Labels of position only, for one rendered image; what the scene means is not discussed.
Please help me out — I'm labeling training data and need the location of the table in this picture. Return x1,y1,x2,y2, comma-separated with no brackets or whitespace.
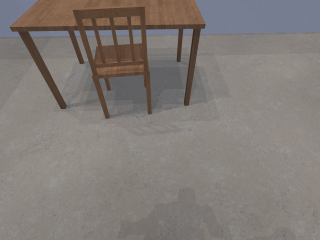
10,0,206,109

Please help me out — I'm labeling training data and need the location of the chair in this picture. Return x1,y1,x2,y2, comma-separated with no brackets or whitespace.
72,5,152,119

